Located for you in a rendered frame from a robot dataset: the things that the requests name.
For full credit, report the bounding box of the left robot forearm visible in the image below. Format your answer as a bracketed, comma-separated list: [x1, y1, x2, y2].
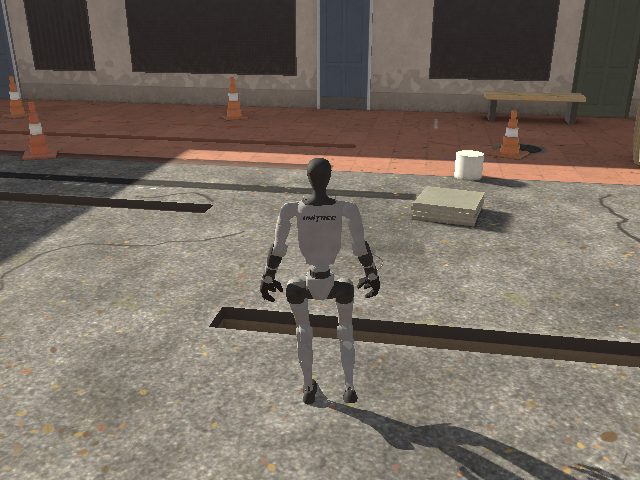
[262, 242, 282, 284]

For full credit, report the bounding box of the right robot forearm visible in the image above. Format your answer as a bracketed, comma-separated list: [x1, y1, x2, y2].
[358, 241, 378, 281]

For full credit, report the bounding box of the right robot foot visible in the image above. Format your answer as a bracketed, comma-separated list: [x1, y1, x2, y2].
[343, 387, 358, 403]

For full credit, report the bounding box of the robot left upper arm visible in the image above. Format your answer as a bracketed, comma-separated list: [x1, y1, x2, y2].
[271, 201, 299, 257]

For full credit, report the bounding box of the robot torso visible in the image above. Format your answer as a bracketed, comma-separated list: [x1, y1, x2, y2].
[296, 196, 343, 300]

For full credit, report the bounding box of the robot right upper arm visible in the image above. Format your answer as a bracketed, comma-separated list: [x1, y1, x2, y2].
[340, 201, 368, 256]

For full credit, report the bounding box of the left robot hand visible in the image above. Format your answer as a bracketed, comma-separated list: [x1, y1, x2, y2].
[260, 280, 283, 302]

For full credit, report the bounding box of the right robot hand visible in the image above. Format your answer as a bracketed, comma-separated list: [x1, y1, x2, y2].
[357, 276, 380, 298]

